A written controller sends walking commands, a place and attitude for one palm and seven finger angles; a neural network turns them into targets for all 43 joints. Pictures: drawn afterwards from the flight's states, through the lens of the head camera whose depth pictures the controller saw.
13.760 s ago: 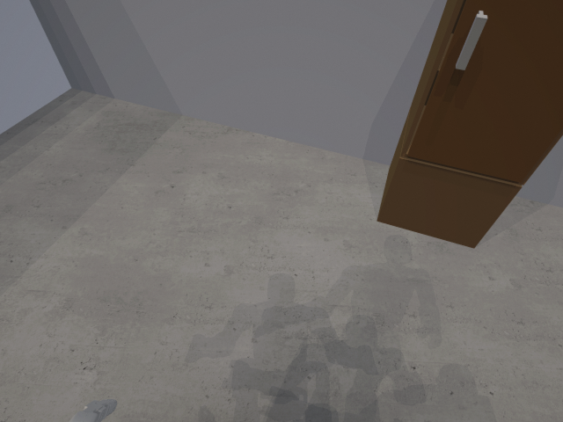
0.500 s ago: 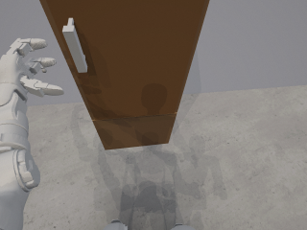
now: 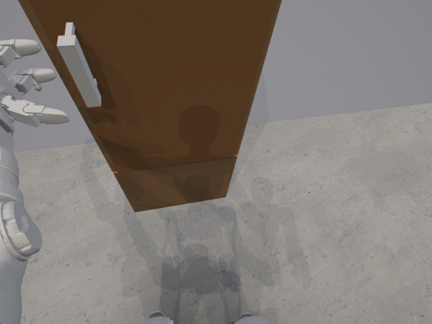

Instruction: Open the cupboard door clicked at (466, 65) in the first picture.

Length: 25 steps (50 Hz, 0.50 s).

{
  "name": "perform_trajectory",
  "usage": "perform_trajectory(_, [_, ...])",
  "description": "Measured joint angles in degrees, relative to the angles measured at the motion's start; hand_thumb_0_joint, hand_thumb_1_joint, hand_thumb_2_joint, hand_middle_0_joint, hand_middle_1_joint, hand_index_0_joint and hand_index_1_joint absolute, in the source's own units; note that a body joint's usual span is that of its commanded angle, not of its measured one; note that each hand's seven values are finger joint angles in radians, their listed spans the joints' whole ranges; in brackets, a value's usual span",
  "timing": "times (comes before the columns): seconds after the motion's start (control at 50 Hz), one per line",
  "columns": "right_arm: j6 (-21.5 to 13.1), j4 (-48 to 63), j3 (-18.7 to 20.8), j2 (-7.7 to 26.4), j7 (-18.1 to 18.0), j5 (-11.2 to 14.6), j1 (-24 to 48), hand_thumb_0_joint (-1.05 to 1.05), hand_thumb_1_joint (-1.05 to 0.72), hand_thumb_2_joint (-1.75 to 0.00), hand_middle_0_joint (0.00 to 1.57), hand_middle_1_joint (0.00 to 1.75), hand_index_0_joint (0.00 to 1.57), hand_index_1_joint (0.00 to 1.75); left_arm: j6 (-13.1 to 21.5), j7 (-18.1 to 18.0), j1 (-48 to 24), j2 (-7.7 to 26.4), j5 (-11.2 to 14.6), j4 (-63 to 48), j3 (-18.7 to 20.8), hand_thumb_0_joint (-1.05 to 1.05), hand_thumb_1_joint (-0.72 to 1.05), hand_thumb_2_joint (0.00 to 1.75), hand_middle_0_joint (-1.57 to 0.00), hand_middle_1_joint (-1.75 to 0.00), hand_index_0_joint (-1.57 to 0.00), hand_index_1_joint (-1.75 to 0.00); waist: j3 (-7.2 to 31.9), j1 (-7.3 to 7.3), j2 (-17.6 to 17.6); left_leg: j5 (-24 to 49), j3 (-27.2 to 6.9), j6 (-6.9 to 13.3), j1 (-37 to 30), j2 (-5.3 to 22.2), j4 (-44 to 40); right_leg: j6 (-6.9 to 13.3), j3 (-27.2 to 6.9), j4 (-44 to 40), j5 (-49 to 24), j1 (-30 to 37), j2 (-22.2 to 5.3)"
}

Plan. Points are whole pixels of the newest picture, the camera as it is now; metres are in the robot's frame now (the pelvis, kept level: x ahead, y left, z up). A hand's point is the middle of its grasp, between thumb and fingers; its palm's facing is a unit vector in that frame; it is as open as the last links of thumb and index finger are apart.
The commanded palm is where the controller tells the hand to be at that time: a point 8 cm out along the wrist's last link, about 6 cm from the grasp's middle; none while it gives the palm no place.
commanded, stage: move the hooked fingers beside the handle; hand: left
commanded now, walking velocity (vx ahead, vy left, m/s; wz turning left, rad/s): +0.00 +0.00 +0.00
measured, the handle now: (82, 66) +0.55 +0.21 +0.12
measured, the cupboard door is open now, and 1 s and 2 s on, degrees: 0 0 0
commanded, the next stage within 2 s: slide the fingers in behind the handle in 0.58 s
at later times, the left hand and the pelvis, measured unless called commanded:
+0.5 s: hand (41, 89) +0.50 +0.26 +0.12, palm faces +0.12 -0.99 +0.01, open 14.0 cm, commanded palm +0.47 +0.31 +0.12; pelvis +0.00 +0.00 +0.00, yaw +1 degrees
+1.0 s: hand (57, 87) +0.50 +0.24 +0.12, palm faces +0.10 -0.99 +0.02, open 14.0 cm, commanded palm +0.47 +0.29 +0.12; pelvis +0.00 +0.00 +0.00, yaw +1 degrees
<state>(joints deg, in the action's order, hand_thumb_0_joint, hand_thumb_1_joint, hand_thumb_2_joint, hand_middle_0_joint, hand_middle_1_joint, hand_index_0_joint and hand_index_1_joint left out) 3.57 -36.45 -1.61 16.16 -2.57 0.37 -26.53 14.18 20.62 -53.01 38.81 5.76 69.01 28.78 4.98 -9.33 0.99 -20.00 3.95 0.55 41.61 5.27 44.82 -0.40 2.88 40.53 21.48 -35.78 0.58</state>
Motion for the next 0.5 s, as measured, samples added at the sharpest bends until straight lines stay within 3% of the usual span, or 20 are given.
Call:
perform_trajectory(0.08, [0.4, 0.7, 0.2, -0.3, 0.4, 0.0, 0.6, 0.0, -0.9, -0.9, 0.2, 0.3, 0.21, 0.3, -0.1, -1.0, 3.3, -2.5, 0.5, -3.1, -0.4, -0.01, -0.5, 0.3, -0.3, -1.2, -0.3, -1.2, 0.4, 0.84, 0.2, -0.5, 0.1, 0.1, -1.0, -0.1, 0.0, -0.2, -0.1, -0.3, 0.3, 1.2, -0.1])
perform_trajectory(0.18, [0.3, 0.8, -0.1, -0.8, 0.5, 0.1, 3.0, 0.0, -0.9, -0.9, 0.2, 0.3, 0.21, 0.3, 0.4, -2.7, 2.2, -3.7, 0.3, -2.4, -1.0, -0.01, -0.5, 0.3, -0.3, -1.2, -0.3, -1.2, -0.1, 1.16, 0.0, -0.7, -0.6, 0.1, -1.2, -0.5, 0.6, -0.2, 0.6, 0.3, 0.8, 1.7, -0.4])
perform_trajectory(0.32, [-0.7, 0.6, -0.4, -0.5, 0.2, 0.0, 5.4, 0.0, -0.9, -0.9, 0.2, 0.3, 0.21, 0.3, 0.7, -3.3, -2.2, -3.0, -0.6, 0.4, -3.0, -0.01, -0.5, 0.3, -0.3, -1.2, -0.3, -1.2, -0.7, 0.97, 0.1, -0.6, -1.5, 0.1, 0.6, -0.8, 1.6, -0.1, 1.4, 1.3, 1.1, 0.3, -0.6])
perform_trajectory(0.5, [-0.1, 1.4, -0.8, 0.1, 0.0, 0.1, 3.9, 0.0, -0.9, -0.9, 0.2, 0.3, 0.21, 0.3, 0.3, -2.1, -2.6, 0.1, -1.3, 3.0, -0.5, -0.01, -0.5, 0.3, -0.3, -1.2, -0.3, -1.2, -0.5, -0.23, -0.1, -0.7, -0.9, -0.1, 1.2, -0.2, 1.7, 0.1, 0.7, 1.8, 1.1, -0.8, -0.2])
